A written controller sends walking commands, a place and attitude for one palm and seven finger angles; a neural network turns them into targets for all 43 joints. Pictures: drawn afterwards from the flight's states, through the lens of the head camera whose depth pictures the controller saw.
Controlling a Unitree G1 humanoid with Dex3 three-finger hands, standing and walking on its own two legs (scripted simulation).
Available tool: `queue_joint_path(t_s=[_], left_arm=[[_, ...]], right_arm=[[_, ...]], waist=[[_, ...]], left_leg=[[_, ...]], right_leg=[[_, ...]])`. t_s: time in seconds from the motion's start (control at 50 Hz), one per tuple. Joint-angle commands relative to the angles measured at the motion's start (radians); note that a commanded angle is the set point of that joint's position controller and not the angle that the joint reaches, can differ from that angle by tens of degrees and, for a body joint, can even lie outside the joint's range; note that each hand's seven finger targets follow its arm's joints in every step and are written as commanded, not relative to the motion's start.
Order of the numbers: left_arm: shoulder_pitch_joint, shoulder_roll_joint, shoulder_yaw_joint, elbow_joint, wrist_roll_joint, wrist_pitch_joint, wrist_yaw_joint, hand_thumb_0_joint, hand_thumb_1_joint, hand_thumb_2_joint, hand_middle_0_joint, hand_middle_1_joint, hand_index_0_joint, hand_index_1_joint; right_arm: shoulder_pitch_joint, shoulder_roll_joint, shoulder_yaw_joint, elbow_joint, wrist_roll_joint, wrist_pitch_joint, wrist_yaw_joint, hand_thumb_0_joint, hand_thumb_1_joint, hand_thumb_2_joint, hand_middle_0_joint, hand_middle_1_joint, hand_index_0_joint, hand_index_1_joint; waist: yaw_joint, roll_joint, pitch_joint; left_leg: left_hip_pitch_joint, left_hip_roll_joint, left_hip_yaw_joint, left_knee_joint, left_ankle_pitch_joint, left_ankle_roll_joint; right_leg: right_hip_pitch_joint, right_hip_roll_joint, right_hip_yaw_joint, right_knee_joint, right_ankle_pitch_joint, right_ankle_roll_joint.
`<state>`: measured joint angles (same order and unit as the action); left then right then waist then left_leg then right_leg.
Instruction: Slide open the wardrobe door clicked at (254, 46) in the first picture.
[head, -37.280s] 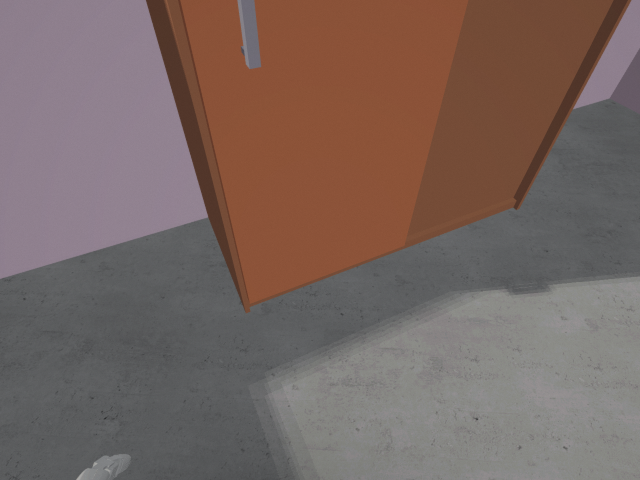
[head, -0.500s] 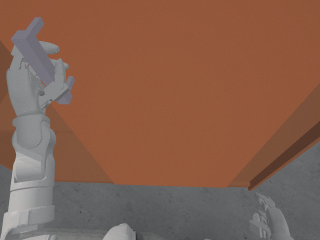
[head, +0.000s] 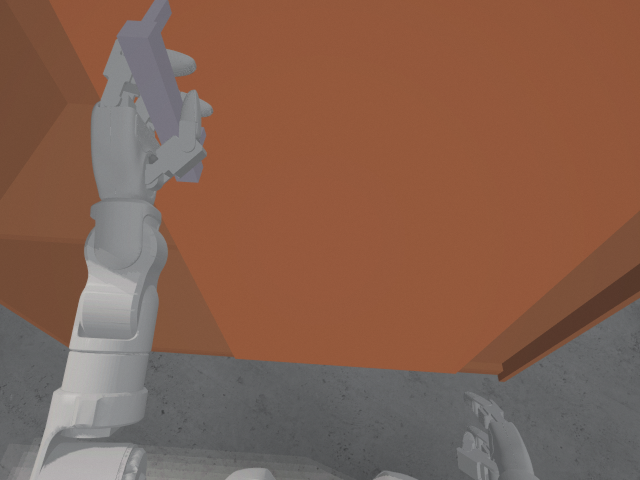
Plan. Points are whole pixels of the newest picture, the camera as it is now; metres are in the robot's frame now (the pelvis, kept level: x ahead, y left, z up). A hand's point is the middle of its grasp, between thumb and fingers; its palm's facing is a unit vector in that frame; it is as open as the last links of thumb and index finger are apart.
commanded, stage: stop walking and hold the door there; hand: left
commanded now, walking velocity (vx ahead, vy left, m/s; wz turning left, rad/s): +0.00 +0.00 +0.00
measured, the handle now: (175, 98) +0.42 +0.18 +0.23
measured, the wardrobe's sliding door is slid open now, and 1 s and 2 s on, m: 0.49 0.49 0.49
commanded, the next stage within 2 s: loosen the grip on the handle in 0.54 s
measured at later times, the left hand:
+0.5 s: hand (199, 144) +0.38 +0.15 +0.22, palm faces +0.22 -0.97 -0.12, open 6.1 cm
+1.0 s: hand (188, 151) +0.37 +0.16 +0.21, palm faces +0.28 -0.95 -0.11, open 12.7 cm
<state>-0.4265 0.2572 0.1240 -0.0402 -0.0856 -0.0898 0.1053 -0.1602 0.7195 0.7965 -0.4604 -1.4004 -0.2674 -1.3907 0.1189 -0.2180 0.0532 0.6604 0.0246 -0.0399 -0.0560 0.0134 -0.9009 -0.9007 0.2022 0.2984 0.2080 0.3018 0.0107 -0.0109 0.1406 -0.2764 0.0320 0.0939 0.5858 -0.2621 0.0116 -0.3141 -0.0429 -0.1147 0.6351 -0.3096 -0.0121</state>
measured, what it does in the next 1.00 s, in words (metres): steps on the spot: right foot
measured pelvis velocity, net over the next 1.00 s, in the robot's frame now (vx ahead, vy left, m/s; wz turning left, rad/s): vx -0.06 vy -0.03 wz -0.02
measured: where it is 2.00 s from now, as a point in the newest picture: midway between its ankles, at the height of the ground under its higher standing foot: outside the picture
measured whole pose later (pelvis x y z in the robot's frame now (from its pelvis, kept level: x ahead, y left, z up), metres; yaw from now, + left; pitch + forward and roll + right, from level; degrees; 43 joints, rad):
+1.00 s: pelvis -0.06 -0.03 +0.00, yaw -1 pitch +0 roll +0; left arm -0.67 0.32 0.24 0.67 -0.01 -0.24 0.14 -0.01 -0.22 0.37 -0.43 -1.37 -0.21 -1.28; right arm 0.29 -0.24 0.01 0.73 0.03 -0.15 -0.03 0.01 -0.90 -0.90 0.20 0.30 0.21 0.30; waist -0.04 0.00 -0.01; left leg -0.36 0.06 0.08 0.55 -0.19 -0.01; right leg -0.33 -0.03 -0.07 0.59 -0.27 -0.01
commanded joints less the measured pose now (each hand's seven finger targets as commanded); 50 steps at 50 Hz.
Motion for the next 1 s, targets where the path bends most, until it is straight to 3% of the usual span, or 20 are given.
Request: queue_joint_path(t_s=[0.0,0.1,0.2,0.24,0.28,0.34,0.36,0.5,0.6,0.62,0.64,0.66,0.68,0.7,0.72,0.74,0.76,0.8,0.84,0.98], left_arm=[[-0.259,-0.021,-0.159,-0.169,0.036,-0.077,-0.044,0.0,0.9,0.9,-0.45,-1.4,-0.45,-1.4],[-0.349,0.036,-0.127,-0.179,0.047,-0.07,-0.034,0.0,0.9,0.9,-0.45,-1.4,-0.45,-1.4],[-0.353,0.006,-0.169,-0.12,0.044,-0.061,-0.046,0.0,0.9,0.9,-0.45,-1.4,-0.45,-1.4],[-0.349,0.04,-0.137,-0.095,0.051,-0.066,-0.044,0.0,0.9,0.9,-0.45,-1.4,-0.45,-1.4],[-0.335,0.114,-0.075,-0.059,0.048,-0.064,-0.035,0.0,0.9,0.9,-0.45,-1.4,-0.45,-1.4],[-0.321,0.13,-0.046,-0.04,0.034,-0.053,-0.028,0.0,0.9,0.9,-0.45,-1.4,-0.45,-1.4],[-0.315,0.127,-0.043,-0.016,0.032,-0.054,-0.029,0.0,0.9,0.9,-0.45,-1.4,-0.45,-1.4],[-0.31,0.1,-0.072,0.048,0.03,-0.055,-0.03,0.0,0.9,0.9,-0.45,-1.4,-0.45,-1.4],[-0.308,0.113,-0.065,0.085,0.032,-0.061,-0.024,0.0,0.9,0.9,-0.45,-1.4,-0.45,-1.4],[-1.121,0.881,0.566,0.109,0.142,-0.089,-0.006,0.0,0.9,0.9,-0.45,-1.4,-0.45,-1.4],[-0.836,0.235,0.136,0.59,0.134,0.025,-0.057,0.0,0.779,0.842,-0.45,-1.4,-0.45,-1.4],[-0.634,0.186,0.185,0.39,0.05,0.018,-0.059,0.0,0.658,0.783,-0.45,-1.4,-0.45,-1.4],[-0.558,0.107,0.134,0.324,0.007,0.005,-0.092,0.0,0.538,0.725,-0.45,-1.4,-0.45,-1.4],[-0.541,0.154,0.197,0.358,-0.02,-0.013,-0.097,0.0,0.417,0.667,-0.45,-1.4,-0.45,-1.4],[-0.568,0.223,0.244,0.244,-0.045,-0.05,-0.086,0.0,0.296,0.608,-0.45,-1.4,-0.45,-1.4],[-0.586,0.189,0.177,0.245,-0.014,-0.07,-0.072,0.0,0.175,0.55,-0.45,-1.4,-0.45,-1.4],[-0.605,0.121,0.098,0.258,0.014,-0.098,-0.055,0.0,0.054,0.492,-0.45,-1.4,-0.45,-1.4],[-0.638,0.124,0.052,0.313,0.081,-0.147,-0.01,0.0,-0.188,0.375,-0.45,-1.4,-0.45,-1.4],[-0.684,0.15,0.035,0.38,0.104,-0.191,0.017,0.0,-0.429,0.258,-0.437,-1.383,-0.437,-1.383],[-0.827,0.217,0.042,0.462,0.089,-0.309,-0.023,0.0,-0.55,0.2,-0.343,-1.267,-0.343,-1.267]], right_arm=[[-0.073,-0.099,-0.049,-0.172,0.006,-0.035,0.022,0.0,-0.9,-0.9,0.2,0.3,0.2,0.3],[-0.043,-0.128,-0.069,-0.154,0.0,-0.039,0.02,0.0,-0.9,-0.9,0.2,0.3,0.2,0.3],[-0.05,-0.125,-0.06,-0.165,-0.002,-0.039,0.011,0.0,-0.9,-0.9,0.2,0.3,0.2,0.3],[-0.053,-0.123,-0.056,-0.171,0.002,-0.034,0.01,0.0,-0.9,-0.9,0.2,0.3,0.2,0.3],[-0.047,-0.099,-0.05,-0.168,0.003,-0.024,0.0,0.0,-0.9,-0.9,0.2,0.3,0.2,0.3],[-0.039,-0.105,-0.055,-0.155,0.01,-0.011,-0.01,0.0,-0.9,-0.9,0.2,0.3,0.2,0.3],[-0.052,-0.101,-0.056,-0.158,0.012,-0.008,-0.015,0.0,-0.9,-0.9,0.2,0.3,0.2,0.3],[-0.047,-0.126,-0.062,-0.142,0.009,0.016,-0.025,0.0,-0.9,-0.9,0.2,0.3,0.2,0.3],[-0.038,-0.132,-0.065,-0.141,0.011,0.023,-0.028,0.0,-0.9,-0.9,0.2,0.3,0.2,0.3],[0.008,-0.169,-0.158,-0.13,-0.015,-0.039,-0.005,0.0,-0.9,-0.9,0.2,0.3,0.2,0.3],[0.05,-0.133,-0.106,-0.086,-0.02,-0.101,0.004,0.0,-0.9,-0.9,0.2,0.3,0.2,0.3],[0.111,-0.153,-0.134,-0.071,0.034,-0.104,0.003,0.0,-0.9,-0.9,0.2,0.3,0.2,0.3],[0.118,-0.16,-0.13,-0.07,0.029,-0.085,0.01,0.0,-0.9,-0.9,0.2,0.3,0.2,0.3],[0.094,-0.161,-0.13,-0.068,0.027,-0.084,0.005,0.0,-0.9,-0.9,0.2,0.3,0.2,0.3],[0.091,-0.161,-0.125,-0.072,0.008,-0.095,0.006,0.0,-0.9,-0.9,0.2,0.3,0.2,0.3],[0.072,-0.145,-0.114,-0.078,0.005,-0.108,0.011,0.0,-0.9,-0.9,0.2,0.3,0.2,0.3],[0.079,-0.132,-0.105,-0.081,0.007,-0.116,0.018,0.0,-0.9,-0.9,0.2,0.3,0.2,0.3],[0.089,-0.135,-0.103,-0.074,0.008,-0.127,0.023,0.0,-0.9,-0.9,0.2,0.3,0.2,0.3],[0.089,-0.15,-0.102,-0.074,0.009,-0.138,0.022,0.0,-0.9,-0.9,0.2,0.3,0.2,0.3],[0.095,-0.156,-0.098,-0.053,0.007,-0.173,0.006,0.0,-0.9,-0.9,0.2,0.3,0.2,0.3]], waist=[[0.005,0.229,-0.392],[-0.018,0.138,-0.382],[-0.011,0.202,-0.374],[-0.001,0.135,-0.389],[-0.012,-0.056,-0.421],[-0.009,-0.117,-0.45],[-0.002,-0.149,-0.445],[-0.005,0.038,-0.409],[-0.003,0.025,-0.386],[0.051,-0.224,-0.236],[-0.098,-0.163,-0.526],[-0.04,-0.085,-0.567],[-0.026,0.006,-0.656],[0.006,0.223,-0.667],[0.018,0.228,-0.668],[0.001,0.23,-0.601],[-0.018,0.158,-0.519],[-0.061,0.005,-0.352],[-0.075,-0.07,-0.293],[-0.071,0.032,-0.413]], left_leg=[[0.394,0.341,-0.305,-0.177,0.82,0.136],[0.38,0.275,-0.192,-0.158,0.764,0.105],[0.3,0.24,-0.119,-0.172,0.519,0.071],[0.248,0.217,-0.093,-0.106,0.444,0.038],[0.144,0.131,-0.029,-0.027,0.282,-0.028],[0.128,0.093,-0.034,-0.019,0.264,-0.036],[0.125,0.089,-0.038,-0.007,0.229,-0.027],[0.184,0.153,-0.072,-0.108,0.337,0.008],[0.161,0.146,-0.063,-0.113,0.29,0.003],[0.09,0.106,-0.002,-0.052,0.283,0.028],[0.144,-0.015,-0.051,-0.19,0.514,0.002],[0.233,0.022,-0.055,-0.094,0.655,-0.008],[0.296,0.033,-0.072,-0.085,0.687,-0.034],[0.366,0.019,-0.05,-0.068,0.666,-0.042],[0.356,0.011,-0.052,-0.079,0.551,-0.046],[0.311,0.004,-0.042,-0.086,0.44,-0.037],[0.247,0.004,-0.043,-0.098,0.335,-0.021],[0.126,0.015,-0.065,-0.123,0.134,-0.002],[0.067,0.01,-0.069,-0.146,-0.048,0.006],[0.065,-0.016,-0.066,-0.112,-0.152,0.008]], right_leg=[[-0.096,0.017,0.105,0.162,-0.205,0.038],[-0.054,0.021,0.081,0.137,-0.087,0.033],[0.101,0.026,0.047,-0.089,-0.001,0.035],[0.182,-0.01,0.081,-0.204,0.203,0.027],[0.237,-0.155,0.213,-0.192,0.577,-0.014],[0.251,-0.153,0.178,-0.142,0.693,-0.011],[0.241,-0.148,0.176,-0.15,0.678,-0.002],[0.133,-0.067,0.115,-0.146,0.342,0.035],[0.123,-0.071,0.126,-0.168,0.302,0.028],[0.04,-0.036,0.211,-0.286,0.46,0.01],[0.176,0.045,0.064,-0.056,0.684,-0.051],[0.117,0.037,0.042,-0.077,0.611,-0.02],[0.108,0.039,0.046,-0.089,0.534,-0.005],[0.11,0.021,0.071,-0.114,0.488,-0.015],[0.122,0.027,0.067,-0.138,0.436,-0.017],[0.083,0.034,0.07,-0.15,0.369,-0.02],[0.042,0.04,0.066,-0.164,0.298,-0.018],[-0.038,0.043,0.06,-0.186,0.142,-0.008],[-0.085,0.039,0.078,-0.202,-0.005,0.0],[-0.084,0.039,0.116,-0.19,-0.108,-0.007]])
